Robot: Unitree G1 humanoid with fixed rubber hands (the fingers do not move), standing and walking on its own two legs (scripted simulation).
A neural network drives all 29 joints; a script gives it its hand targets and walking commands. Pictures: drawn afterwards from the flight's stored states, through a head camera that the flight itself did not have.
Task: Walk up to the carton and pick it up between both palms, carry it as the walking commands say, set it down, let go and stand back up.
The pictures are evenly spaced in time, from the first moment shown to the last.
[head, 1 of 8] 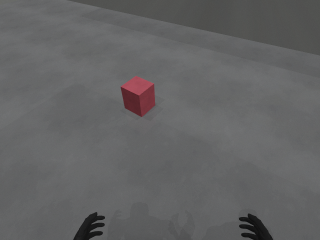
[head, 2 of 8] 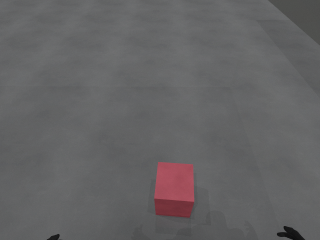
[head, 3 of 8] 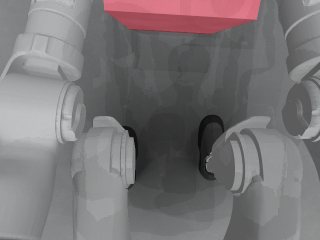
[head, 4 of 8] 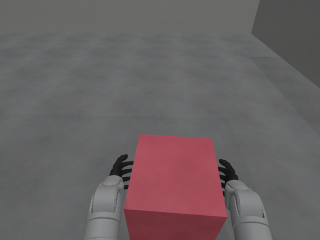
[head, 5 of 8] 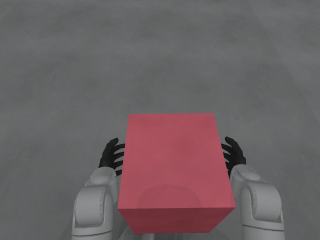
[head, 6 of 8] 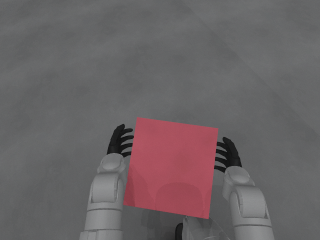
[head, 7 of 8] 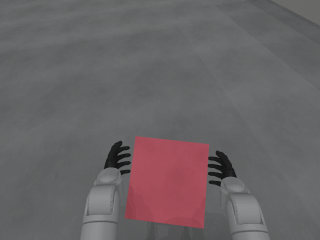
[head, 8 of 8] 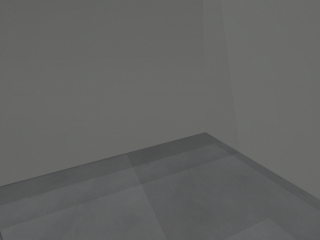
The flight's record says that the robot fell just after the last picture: yes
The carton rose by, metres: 0.68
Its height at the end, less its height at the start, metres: -0.03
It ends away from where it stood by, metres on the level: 22.31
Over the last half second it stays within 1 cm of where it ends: yes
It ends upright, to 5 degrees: no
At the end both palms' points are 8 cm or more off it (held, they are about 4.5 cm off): yes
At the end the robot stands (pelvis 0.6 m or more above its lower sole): no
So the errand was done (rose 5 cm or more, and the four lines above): no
